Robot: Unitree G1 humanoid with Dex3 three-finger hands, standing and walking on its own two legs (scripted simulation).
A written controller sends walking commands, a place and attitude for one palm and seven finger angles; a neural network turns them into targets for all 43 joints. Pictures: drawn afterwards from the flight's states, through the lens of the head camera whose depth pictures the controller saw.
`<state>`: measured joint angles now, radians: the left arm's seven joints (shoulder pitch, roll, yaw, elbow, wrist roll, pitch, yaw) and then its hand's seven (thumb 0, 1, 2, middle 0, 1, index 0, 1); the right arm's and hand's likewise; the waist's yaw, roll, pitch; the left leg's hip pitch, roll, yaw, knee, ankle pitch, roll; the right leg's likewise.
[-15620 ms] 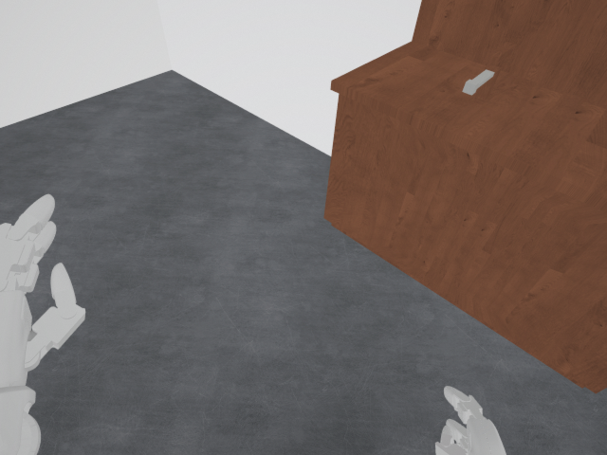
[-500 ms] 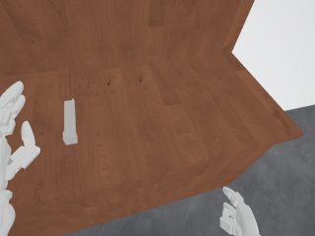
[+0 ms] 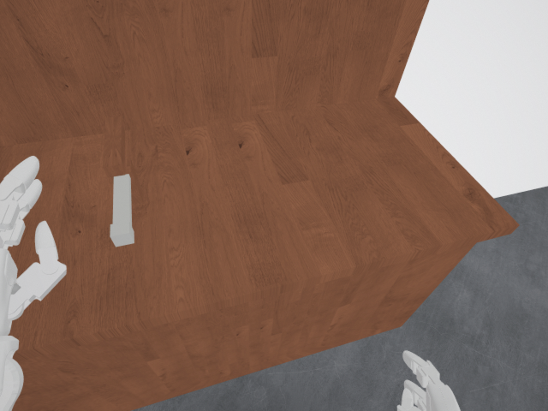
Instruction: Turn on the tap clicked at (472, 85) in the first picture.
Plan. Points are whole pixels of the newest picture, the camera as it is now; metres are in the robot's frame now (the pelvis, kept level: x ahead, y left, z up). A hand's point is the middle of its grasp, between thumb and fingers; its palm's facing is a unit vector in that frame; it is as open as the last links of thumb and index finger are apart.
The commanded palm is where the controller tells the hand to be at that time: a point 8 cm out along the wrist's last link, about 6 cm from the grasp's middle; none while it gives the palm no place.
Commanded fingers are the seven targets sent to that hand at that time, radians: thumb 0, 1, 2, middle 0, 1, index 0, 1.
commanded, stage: look again from close up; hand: left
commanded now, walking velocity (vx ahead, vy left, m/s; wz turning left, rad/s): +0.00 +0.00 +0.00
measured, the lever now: (122, 233) +0.34 +0.28 +0.04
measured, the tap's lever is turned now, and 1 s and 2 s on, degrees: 0 0 0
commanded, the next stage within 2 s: come to a stop and stand still in 0.26 s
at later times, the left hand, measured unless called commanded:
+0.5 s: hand (40, 214) +0.26 +0.28 +0.19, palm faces +0.46 -0.78 -0.42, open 7.4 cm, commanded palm +0.17 +0.28 +0.18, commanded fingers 0.00 0.90 0.90 -0.20 -0.30 -0.20 -0.30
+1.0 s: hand (69, 245) +0.24 +0.26 +0.17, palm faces +0.41 -0.86 -0.30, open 7.4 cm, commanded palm +0.18 +0.29 +0.18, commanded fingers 0.00 0.90 0.90 -0.20 -0.30 -0.20 -0.30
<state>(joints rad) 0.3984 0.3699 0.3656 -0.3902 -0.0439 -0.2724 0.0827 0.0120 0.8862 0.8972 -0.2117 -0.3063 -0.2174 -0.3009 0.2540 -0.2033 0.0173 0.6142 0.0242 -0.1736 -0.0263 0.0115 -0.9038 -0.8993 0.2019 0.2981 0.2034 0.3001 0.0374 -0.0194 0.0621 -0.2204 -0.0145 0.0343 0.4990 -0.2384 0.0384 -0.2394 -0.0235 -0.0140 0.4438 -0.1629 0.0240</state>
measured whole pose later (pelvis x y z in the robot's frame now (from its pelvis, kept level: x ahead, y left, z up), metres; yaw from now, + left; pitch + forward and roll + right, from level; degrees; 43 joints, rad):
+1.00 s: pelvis +0.02 +0.01 +0.00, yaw +0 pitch -2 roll -1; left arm 0.37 0.33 0.34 -0.43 -0.04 -0.25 0.10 0.01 0.89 0.90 -0.20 -0.30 -0.21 -0.30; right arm 0.18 -0.20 0.02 0.59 0.02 -0.16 -0.02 0.01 -0.90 -0.90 0.20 0.30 0.20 0.30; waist 0.04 -0.03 0.06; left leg -0.19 -0.02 0.03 0.47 -0.25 0.05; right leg -0.20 -0.03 -0.02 0.40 -0.17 0.04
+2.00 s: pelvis +0.02 +0.00 +0.00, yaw +0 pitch -1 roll -1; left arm 0.40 0.37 0.36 -0.48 -0.05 -0.20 0.10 0.01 0.89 0.90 -0.20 -0.31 -0.21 -0.30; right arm 0.18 -0.18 0.02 0.57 0.02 -0.12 -0.02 0.01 -0.90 -0.90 0.20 0.30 0.20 0.30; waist 0.03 -0.04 0.09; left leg -0.19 -0.01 0.03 0.45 -0.24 0.03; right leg -0.21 -0.02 -0.02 0.39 -0.16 0.02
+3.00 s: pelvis +0.01 +0.02 +0.00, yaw +0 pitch -2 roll -1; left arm 0.34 0.35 0.38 -0.44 -0.03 -0.25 0.11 0.01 0.89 0.90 -0.21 -0.31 -0.21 -0.30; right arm 0.21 -0.16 0.04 0.60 0.02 -0.18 0.00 0.01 -0.90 -0.90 0.20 0.30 0.21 0.30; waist 0.06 -0.05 0.10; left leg -0.20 -0.04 0.05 0.50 -0.26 0.07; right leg -0.22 -0.05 0.00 0.43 -0.18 0.05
